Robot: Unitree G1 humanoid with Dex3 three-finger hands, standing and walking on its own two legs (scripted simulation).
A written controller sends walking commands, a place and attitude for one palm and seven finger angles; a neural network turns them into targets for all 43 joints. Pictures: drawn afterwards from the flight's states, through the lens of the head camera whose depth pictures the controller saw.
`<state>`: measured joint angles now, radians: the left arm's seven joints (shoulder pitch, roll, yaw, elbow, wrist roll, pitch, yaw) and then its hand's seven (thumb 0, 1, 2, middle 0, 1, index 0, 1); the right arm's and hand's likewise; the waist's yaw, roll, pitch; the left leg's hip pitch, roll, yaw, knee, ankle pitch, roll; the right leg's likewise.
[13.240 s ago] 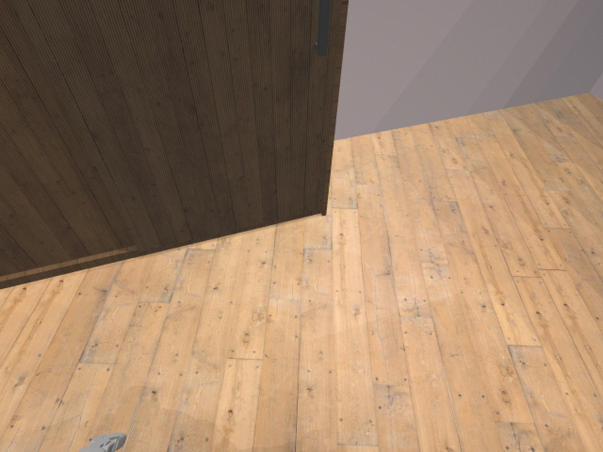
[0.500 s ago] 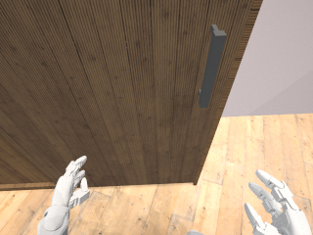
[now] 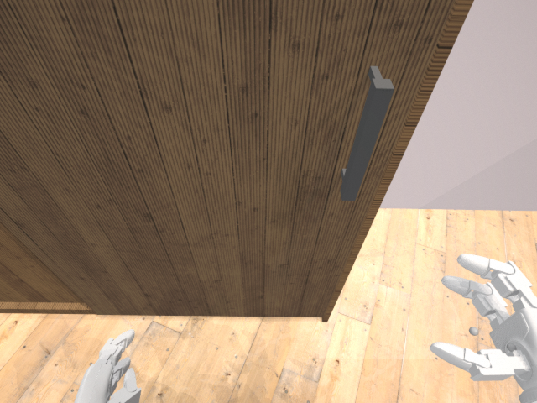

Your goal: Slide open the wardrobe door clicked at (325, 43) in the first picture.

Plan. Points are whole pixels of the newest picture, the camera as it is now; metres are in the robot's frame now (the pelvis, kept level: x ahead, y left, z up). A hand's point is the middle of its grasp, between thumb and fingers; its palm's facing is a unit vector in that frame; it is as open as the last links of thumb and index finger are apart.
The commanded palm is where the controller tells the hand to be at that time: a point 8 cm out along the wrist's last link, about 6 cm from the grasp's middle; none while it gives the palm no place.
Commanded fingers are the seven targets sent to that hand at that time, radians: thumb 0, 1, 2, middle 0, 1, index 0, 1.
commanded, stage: raise the hand with hooked fingers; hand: right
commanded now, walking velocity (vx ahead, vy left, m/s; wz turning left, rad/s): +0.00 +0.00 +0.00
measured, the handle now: (359, 140) +0.48 -0.11 +0.15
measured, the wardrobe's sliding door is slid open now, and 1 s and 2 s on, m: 0.00 0.00 0.00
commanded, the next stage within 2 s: move the hooked fingers beside the handle in 1.12 s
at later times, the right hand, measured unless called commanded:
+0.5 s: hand out of the picture +0.25 -0.29 +0.15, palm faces +0.04 +1.00 -0.08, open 13.9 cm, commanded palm +0.23 -0.33 +0.17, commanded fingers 0.00 0.50 -0.30 0.30 1.20 0.30 1.20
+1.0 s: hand (534, 252) +0.28 -0.27 +0.17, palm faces +0.03 +1.00 -0.06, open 14.0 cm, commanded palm +0.24 -0.32 +0.18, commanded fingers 0.00 0.50 -0.30 0.30 1.20 0.30 1.20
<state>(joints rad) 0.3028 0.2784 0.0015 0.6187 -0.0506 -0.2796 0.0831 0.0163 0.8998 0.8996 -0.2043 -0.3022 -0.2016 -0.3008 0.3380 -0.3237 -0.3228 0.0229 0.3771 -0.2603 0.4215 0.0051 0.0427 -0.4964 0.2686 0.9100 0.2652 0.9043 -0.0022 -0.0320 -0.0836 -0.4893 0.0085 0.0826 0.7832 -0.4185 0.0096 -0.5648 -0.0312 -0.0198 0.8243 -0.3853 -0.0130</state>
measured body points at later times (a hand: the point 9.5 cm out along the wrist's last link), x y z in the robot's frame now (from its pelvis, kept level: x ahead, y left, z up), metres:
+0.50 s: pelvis +0.00 -0.01 +0.02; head +0.00 -0.01 +0.47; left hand +0.20 +0.20 -0.04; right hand +0.25 -0.34 +0.16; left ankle -0.01 +0.11 -0.70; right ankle +0.02 -0.11 -0.71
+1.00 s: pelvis +0.01 +0.00 +0.02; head +0.00 +0.02 +0.47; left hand +0.18 +0.25 -0.04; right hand +0.27 -0.33 +0.17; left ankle -0.01 +0.11 -0.71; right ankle +0.02 -0.11 -0.71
